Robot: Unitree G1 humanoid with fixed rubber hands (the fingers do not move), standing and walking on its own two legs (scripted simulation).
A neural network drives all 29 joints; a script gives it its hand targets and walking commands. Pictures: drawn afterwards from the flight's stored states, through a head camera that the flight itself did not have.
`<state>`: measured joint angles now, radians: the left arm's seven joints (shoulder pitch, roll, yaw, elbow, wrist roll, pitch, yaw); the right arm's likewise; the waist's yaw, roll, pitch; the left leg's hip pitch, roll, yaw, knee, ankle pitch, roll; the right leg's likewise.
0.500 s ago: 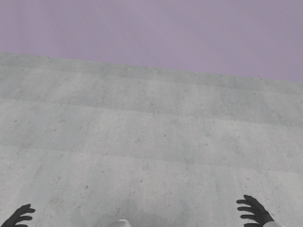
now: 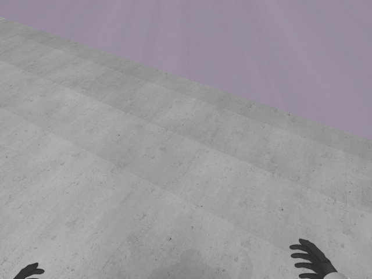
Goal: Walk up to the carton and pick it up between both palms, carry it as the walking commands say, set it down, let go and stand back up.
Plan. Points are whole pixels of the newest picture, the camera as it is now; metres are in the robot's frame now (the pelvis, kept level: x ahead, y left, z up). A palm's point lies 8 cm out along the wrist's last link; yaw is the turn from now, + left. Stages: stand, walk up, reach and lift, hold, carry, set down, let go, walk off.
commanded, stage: walk up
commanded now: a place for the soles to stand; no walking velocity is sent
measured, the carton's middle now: out of the picture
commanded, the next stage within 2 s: none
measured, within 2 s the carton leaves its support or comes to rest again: neither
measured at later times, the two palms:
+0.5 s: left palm out of the picture +0.12 +0.45 -0.08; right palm (220, 158) +0.47 -0.11 -0.07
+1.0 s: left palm out of the picture +0.21 +0.56 -0.07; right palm (155, 110) +0.69 +0.11 -0.09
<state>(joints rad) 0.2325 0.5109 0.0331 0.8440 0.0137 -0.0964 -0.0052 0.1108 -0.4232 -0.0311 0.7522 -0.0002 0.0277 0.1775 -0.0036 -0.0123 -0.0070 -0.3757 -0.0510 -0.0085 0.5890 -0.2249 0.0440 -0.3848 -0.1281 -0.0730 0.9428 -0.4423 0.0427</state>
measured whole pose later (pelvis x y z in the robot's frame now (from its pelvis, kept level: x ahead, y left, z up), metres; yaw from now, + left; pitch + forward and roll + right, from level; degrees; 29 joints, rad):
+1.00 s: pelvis +0.36 +0.23 -0.01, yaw +39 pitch +3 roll -2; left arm 0.27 0.52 0.03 0.85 0.01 -0.15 0.01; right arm 0.05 -0.43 -0.03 0.75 0.00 -0.02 0.15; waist 0.00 0.07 -0.03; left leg -0.62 0.05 -0.01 0.77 -0.29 0.05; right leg -0.18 -0.17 -0.30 0.64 -0.47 0.07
